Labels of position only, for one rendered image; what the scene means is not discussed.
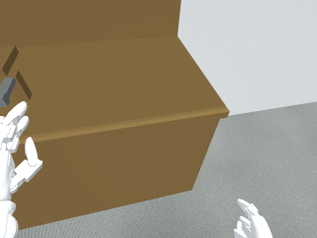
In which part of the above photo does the robot right hand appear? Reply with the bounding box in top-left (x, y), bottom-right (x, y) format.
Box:
top-left (234, 198), bottom-right (272, 238)

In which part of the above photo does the robot left forearm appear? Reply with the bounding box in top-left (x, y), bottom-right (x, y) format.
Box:
top-left (0, 200), bottom-right (19, 238)

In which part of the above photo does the robot left hand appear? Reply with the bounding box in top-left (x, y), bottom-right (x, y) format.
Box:
top-left (0, 101), bottom-right (43, 201)

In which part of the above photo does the counter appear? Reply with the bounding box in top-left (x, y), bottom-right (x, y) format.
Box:
top-left (0, 0), bottom-right (230, 230)

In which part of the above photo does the tap lever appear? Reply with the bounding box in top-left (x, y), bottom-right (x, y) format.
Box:
top-left (0, 77), bottom-right (17, 107)

